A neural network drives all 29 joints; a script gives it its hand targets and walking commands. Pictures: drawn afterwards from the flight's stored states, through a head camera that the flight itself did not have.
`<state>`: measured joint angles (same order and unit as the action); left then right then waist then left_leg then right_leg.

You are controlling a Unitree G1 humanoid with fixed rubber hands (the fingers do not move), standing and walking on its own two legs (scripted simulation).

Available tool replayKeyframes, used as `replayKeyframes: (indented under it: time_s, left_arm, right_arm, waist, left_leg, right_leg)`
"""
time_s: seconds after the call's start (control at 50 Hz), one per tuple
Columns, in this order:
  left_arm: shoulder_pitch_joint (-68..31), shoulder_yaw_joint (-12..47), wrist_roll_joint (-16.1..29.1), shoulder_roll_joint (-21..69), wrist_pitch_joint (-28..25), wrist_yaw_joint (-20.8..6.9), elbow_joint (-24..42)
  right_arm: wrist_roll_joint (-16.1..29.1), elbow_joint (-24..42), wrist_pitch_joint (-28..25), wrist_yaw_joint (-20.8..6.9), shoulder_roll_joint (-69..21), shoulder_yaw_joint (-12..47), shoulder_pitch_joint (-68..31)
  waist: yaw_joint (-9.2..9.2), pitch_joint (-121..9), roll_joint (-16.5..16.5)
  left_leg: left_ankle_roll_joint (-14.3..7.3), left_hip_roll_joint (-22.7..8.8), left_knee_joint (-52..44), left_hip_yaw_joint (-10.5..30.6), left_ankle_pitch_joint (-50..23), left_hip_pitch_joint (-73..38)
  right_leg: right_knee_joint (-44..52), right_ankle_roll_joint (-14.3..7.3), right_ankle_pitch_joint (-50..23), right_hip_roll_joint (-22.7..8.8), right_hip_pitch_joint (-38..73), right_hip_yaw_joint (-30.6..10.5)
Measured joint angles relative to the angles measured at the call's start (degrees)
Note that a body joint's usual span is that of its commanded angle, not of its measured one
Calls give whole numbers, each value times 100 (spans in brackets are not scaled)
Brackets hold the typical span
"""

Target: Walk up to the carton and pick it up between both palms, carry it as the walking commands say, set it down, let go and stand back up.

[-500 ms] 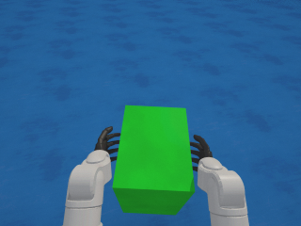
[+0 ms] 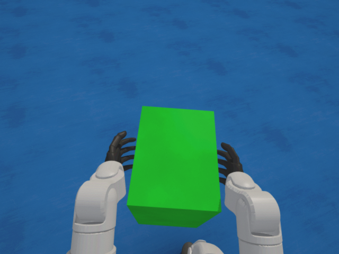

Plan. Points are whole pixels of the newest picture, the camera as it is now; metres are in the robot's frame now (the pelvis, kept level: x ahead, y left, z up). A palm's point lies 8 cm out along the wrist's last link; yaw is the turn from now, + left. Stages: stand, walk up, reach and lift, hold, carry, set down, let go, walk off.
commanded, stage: carry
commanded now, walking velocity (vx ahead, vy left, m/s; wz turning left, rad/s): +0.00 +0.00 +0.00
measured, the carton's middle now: (172, 173) +0.30 +0.00 -0.01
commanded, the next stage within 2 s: none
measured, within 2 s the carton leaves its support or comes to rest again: neither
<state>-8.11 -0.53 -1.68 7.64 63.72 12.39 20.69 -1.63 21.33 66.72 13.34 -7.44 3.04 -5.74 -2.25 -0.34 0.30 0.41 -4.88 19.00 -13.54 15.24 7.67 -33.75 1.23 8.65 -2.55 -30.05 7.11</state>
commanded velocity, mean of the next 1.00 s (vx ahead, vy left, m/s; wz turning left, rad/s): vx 0.00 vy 0.00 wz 0.00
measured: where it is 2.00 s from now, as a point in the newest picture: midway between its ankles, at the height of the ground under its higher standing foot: (174, 192)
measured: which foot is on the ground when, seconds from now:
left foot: down 0.00-0.06, up 0.08-0.34, down 0.36-0.96, up 0.98-1.00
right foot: up 0.00-0.04, down 0.06-0.82, up 0.84-0.92, down 0.94-1.00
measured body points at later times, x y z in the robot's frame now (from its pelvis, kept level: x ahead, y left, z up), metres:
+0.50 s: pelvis +0.26 +0.00 -0.02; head +0.26 +0.01 +0.43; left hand +0.55 +0.14 +0.06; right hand +0.55 -0.12 +0.06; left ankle +0.27 +0.09 -0.75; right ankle +0.14 -0.10 -0.74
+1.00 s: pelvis +0.37 -0.05 -0.02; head +0.38 -0.07 +0.43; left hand +0.66 +0.09 +0.06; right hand +0.65 -0.17 +0.03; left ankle +0.27 +0.08 -0.73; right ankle +0.30 -0.11 -0.75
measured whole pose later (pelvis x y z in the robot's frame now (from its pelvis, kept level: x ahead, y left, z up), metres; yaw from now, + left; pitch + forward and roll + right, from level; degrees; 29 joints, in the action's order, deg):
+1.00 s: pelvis +0.37 -0.05 -0.02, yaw +3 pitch +5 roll +1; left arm -10.6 -1.6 -2.6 8.0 60.8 10.9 12.4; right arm -4.2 15.5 64.3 12.3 -7.5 1.9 -7.1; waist -0.7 -4.4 -2.4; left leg 1.7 -4.7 38.2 -7.1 26.3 15.1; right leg -30.2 -3.7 21.5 -0.9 -13.4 12.2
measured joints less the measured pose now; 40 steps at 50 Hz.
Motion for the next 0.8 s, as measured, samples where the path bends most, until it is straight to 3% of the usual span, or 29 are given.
replayKeyframes:
  time_s: [0.04,0.06,0.1,0.14,0.18,0.3,0.36,0.42,0.5,0.6,0.7,0.76,0.8]
  left_arm:
    - [-19,-20,14,2,-38,4,179]
    - [-59,-28,23,8,-45,6,225]
    - [-163,-4,-3,20,-143,15,128]
    - [-235,-21,-25,31,-135,18,33]
    - [-256,-52,-10,35,-51,11,-83]
    - [-221,-185,29,29,186,-20,-294]
    - [-238,-173,57,31,180,-28,-306]
    - [-225,-230,55,26,149,-33,-365]
    - [-242,-252,-3,29,188,-20,-359]
    - [-333,-199,-13,44,126,27,-412]
    - [-306,-161,41,42,58,25,-261]
    - [-267,-98,86,37,23,16,-111]
    - [-211,-70,103,27,-14,11,-17]
  right_arm:
    - [-15,133,-36,7,-3,32,-60]
    - [-30,191,-46,8,-3,31,-85]
    - [-11,158,-74,0,-12,-103,-226]
    - [-5,97,-9,-11,-26,-187,-331]
    - [-32,12,79,-17,-24,-184,-317]
    - [-94,-248,221,-19,-14,-44,-208]
    - [-121,-177,253,-11,-12,-47,-187]
    - [-117,-315,175,-13,-13,-6,-189]
    - [-76,-457,157,-37,-25,-58,-300]
    - [-39,-455,46,-66,-27,-170,-310]
    - [-66,-230,-27,-53,-14,-106,-203]
    - [-73,24,-29,-16,-4,-68,-103]
    - [-74,132,-31,5,-3,-38,-76]
  waist:
    - [66,-94,24]
    - [83,-184,79]
    - [194,-282,-67]
    - [221,-284,-182]
    - [222,-318,-252]
    - [354,-234,-292]
    - [305,-203,-303]
    - [320,-388,74]
    - [261,-619,221]
    - [154,-560,89]
    - [177,-296,-32]
    - [195,-234,-29]
    - [166,-268,-38]
  left_leg:
    - [149,-49,220,38,345,-180]
    - [212,-48,534,96,586,-172]
    - [233,-173,1685,399,1048,190]
    - [183,-2,2624,796,1499,630]
    - [160,139,2911,866,1562,1009]
    - [105,241,1809,670,525,1512]
    - [4,229,1017,534,-778,1428]
    - [-280,335,1324,349,-305,1367]
    - [-269,281,1425,262,122,1407]
    - [-290,241,1515,276,-34,1482]
    - [-295,242,1628,235,-555,1469]
    - [-249,321,1305,253,-566,1195]
    - [-244,373,858,279,-399,885]
  right_leg:
    - [675,-49,-520,37,297,206]
    - [848,-201,-671,9,492,263]
    - [499,-502,34,74,584,367]
    - [403,-492,348,58,786,417]
    - [556,-427,460,2,1075,470]
    - [817,-314,857,-7,1888,405]
    - [532,-204,1294,52,2172,424]
    - [176,-68,1444,-133,2170,264]
    - [372,21,1677,-88,2224,163]
    - [506,62,1347,-55,2248,189]
    - [822,30,897,-77,2474,214]
    - [804,-13,792,-118,2566,262]
    - [301,-22,757,-161,2380,287]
